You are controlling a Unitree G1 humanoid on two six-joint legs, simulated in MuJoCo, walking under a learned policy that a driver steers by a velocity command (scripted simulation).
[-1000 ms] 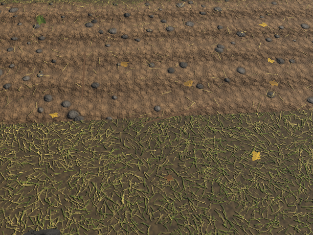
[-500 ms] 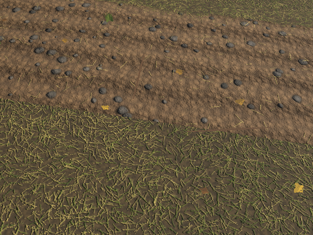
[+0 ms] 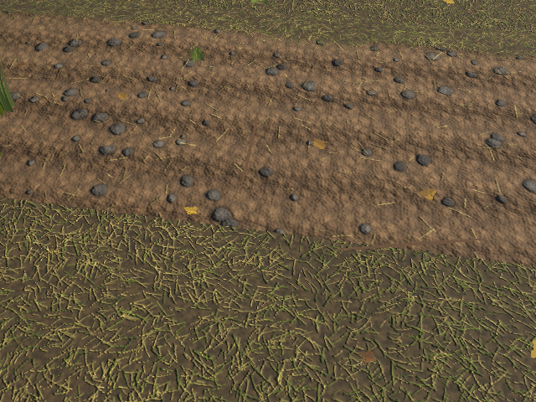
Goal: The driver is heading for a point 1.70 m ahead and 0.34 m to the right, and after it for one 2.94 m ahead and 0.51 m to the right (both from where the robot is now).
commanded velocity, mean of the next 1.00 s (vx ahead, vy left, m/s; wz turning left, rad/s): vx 0.47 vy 0.00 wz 0.00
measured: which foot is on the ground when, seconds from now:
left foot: up 0.00-0.10, down 0.12-0.76, up 0.78-1.00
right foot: down 0.00-0.12, up 0.14-0.74, down 0.76-1.00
